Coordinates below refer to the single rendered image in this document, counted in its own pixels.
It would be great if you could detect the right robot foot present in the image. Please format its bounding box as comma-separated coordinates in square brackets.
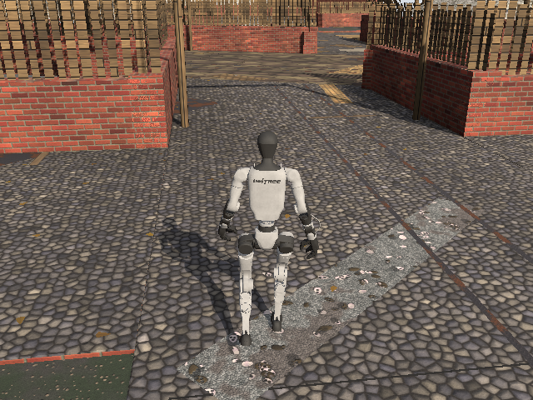
[271, 312, 282, 332]

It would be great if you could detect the humanoid robot torso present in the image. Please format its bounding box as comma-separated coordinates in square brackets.
[247, 163, 286, 250]

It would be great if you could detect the left robot forearm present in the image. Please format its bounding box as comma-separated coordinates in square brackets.
[219, 199, 235, 228]

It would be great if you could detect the robot left upper arm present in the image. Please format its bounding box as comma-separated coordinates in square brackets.
[227, 167, 250, 213]

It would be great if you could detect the robot right upper arm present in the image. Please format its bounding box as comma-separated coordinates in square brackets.
[284, 167, 307, 214]

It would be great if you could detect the robot right hand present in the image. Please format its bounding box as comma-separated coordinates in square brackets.
[300, 238, 319, 259]

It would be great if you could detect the robot left hand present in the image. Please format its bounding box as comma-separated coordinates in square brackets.
[218, 225, 237, 241]

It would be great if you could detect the right robot forearm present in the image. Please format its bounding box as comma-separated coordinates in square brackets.
[299, 202, 316, 240]

